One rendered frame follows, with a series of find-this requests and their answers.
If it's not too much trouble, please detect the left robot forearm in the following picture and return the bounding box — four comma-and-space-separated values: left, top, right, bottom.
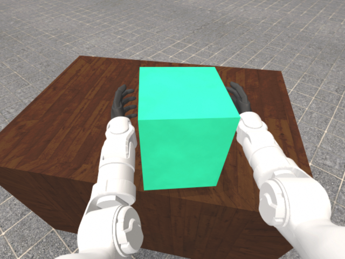
77, 117, 137, 242

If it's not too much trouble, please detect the left robot hand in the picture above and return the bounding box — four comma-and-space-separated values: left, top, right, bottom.
111, 84, 137, 120

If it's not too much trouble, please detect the right robot forearm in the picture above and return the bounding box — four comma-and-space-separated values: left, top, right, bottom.
236, 112, 331, 215

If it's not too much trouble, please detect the robot right upper arm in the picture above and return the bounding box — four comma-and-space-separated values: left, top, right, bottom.
259, 178, 345, 259

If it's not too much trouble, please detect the carton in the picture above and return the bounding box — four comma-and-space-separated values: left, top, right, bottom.
138, 67, 240, 190

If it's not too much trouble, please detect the robot left upper arm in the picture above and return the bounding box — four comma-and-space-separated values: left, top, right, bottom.
55, 205, 143, 259

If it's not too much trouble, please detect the right robot hand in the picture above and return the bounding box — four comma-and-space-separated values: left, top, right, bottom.
225, 81, 252, 114

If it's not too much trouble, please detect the pedestal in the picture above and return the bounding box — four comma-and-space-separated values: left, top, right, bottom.
0, 56, 313, 259

